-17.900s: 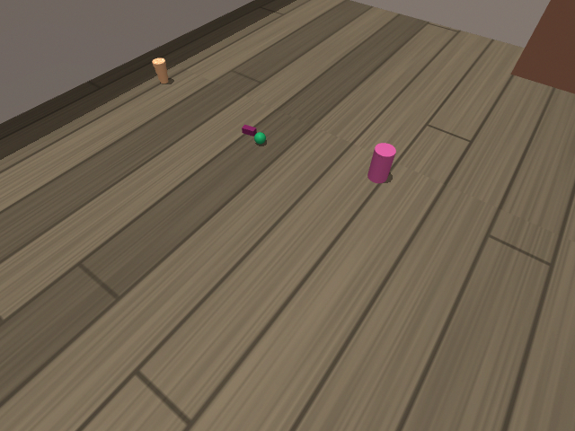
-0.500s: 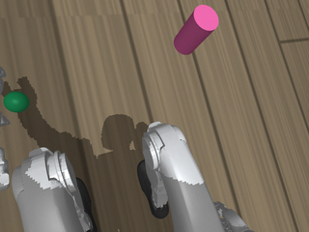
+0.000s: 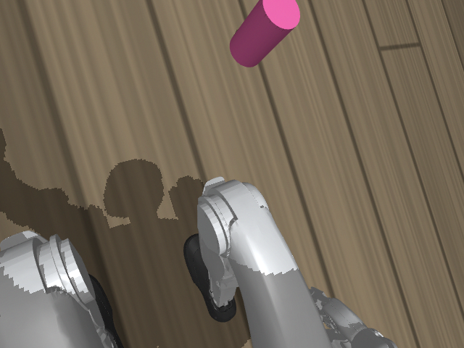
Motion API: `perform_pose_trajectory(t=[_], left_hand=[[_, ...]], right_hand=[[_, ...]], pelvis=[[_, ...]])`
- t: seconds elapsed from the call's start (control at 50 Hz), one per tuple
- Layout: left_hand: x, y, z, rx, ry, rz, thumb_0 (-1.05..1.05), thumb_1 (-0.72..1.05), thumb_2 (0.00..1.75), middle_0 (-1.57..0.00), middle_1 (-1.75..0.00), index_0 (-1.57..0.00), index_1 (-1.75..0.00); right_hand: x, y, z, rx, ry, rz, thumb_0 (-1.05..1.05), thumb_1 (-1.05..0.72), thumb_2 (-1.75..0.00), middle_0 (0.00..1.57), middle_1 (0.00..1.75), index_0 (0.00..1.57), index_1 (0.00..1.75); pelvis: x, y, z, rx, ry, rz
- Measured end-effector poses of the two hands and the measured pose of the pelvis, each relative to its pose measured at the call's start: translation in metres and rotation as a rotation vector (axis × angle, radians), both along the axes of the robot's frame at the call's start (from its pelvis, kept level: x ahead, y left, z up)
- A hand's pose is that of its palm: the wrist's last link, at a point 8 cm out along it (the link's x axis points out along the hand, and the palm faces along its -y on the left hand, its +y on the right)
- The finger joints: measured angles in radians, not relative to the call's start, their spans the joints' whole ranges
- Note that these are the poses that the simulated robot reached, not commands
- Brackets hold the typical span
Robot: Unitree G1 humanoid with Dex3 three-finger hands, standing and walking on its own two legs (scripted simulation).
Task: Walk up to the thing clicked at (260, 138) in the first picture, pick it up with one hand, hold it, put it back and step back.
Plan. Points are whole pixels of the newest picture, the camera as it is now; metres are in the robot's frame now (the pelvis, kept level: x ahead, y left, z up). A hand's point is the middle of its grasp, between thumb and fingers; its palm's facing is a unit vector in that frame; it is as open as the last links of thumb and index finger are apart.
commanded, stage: rest palm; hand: left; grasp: from above
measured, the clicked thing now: out of the picture +0.46 +0.31 -0.27
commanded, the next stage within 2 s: close in 0.94 s
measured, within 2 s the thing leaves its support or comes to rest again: neither
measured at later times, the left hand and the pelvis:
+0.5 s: hand out of the picture +0.44 +0.31 -0.24, palm faces -0.42 -0.16 -0.89, open 13.8 cm; pelvis +0.00 +0.00 +0.00, yaw -2 degrees
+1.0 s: hand out of the picture +0.44 +0.31 -0.24, palm faces -0.44 -0.15 -0.88, open 13.9 cm; pelvis +0.00 +0.01 +0.00, yaw -3 degrees
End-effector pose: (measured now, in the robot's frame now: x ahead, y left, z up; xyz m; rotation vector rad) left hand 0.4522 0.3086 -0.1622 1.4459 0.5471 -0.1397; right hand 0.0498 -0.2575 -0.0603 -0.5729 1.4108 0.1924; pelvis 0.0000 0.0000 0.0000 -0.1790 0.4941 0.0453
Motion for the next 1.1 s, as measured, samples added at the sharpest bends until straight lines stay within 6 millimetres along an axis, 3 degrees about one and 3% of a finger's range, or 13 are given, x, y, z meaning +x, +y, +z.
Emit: perform_pose_trajectory(t=[0.28,0.7,1.1], left_hand=[[-0.002,0.01,-0.013,-0.012,0.036,0.036,0.0,-0.45,0.93,-0.15,-0.95,-0.15,-0.96],[-0.002,0.007,-0.02,0.0,0.011,0.015,0.0,-0.51,1.02,-0.12,-1.0,-0.1,-1.03],[-0.004,0.007,-0.025,-0.001,0.024,-0.011,0.0,-0.51,1.05,-0.11,-1.06,-0.1,-1.09]], right_hand=[[-0.016,0.013,-0.002,0.048,0.053,-0.011,0.0,-0.91,-0.9,0.2,0.3,0.2,0.3],[0.0,0.009,0.013,0.022,0.002,0.07,0.0,-0.91,-0.91,0.2,0.3,0.2,0.3],[-0.004,0.026,0.013,0.076,0.018,0.102,0.0,-0.91,-0.91,0.2,0.3,0.2,0.3]], pelvis=[[0.003,0.002,-0.001,-0.017,-0.01,-0.012],[0.0,0.005,-0.002,-0.038,-0.036,-0.022],[0.0,0.006,0.001,-0.054,-0.05,-0.028]])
